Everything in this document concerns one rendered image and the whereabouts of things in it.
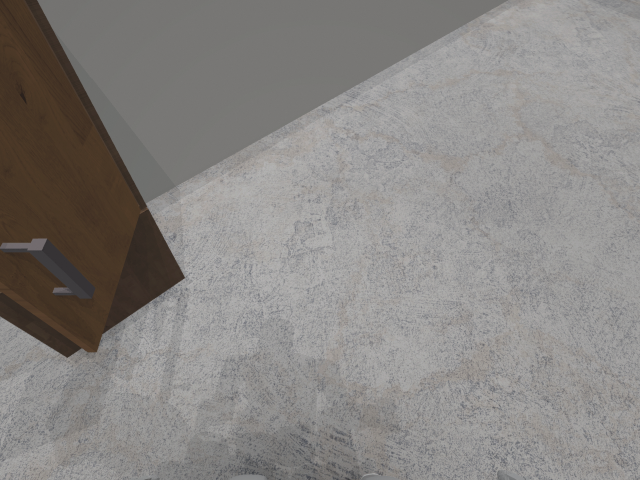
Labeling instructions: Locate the handle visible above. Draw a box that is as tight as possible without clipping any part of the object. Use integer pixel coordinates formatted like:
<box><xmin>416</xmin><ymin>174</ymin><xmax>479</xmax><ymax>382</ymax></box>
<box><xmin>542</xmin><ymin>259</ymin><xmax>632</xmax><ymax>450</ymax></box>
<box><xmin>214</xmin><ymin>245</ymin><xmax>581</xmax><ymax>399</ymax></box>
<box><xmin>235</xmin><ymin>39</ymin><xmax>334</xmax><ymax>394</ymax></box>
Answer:
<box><xmin>0</xmin><ymin>239</ymin><xmax>95</xmax><ymax>299</ymax></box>

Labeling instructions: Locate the cupboard door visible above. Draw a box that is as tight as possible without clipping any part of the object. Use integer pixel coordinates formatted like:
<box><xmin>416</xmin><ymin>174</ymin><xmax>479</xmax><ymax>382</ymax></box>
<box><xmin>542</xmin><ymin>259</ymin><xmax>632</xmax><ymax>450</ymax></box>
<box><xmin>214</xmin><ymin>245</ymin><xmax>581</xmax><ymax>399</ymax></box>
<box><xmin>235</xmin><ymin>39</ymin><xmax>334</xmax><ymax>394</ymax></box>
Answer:
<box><xmin>0</xmin><ymin>0</ymin><xmax>141</xmax><ymax>352</ymax></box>

